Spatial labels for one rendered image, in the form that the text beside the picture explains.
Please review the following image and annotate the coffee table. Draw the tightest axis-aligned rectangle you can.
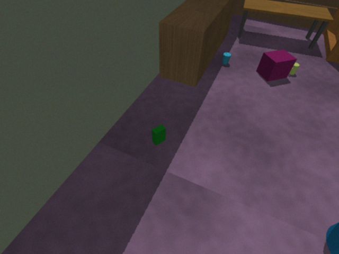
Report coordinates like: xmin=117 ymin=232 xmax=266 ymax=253
xmin=238 ymin=0 xmax=334 ymax=49

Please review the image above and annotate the sofa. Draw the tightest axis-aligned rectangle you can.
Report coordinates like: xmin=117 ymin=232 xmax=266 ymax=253
xmin=233 ymin=0 xmax=339 ymax=31

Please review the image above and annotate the bookshelf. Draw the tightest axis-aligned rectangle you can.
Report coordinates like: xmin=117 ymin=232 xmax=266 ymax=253
xmin=323 ymin=7 xmax=339 ymax=63

